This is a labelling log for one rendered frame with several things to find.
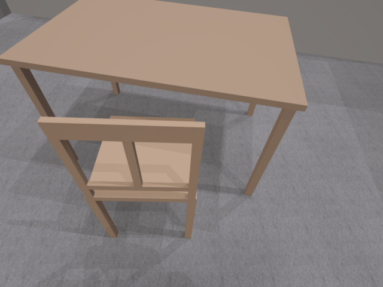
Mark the chair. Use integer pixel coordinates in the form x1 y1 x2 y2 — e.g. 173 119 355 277
37 116 205 239

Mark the table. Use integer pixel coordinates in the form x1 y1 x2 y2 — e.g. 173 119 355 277
0 0 308 196

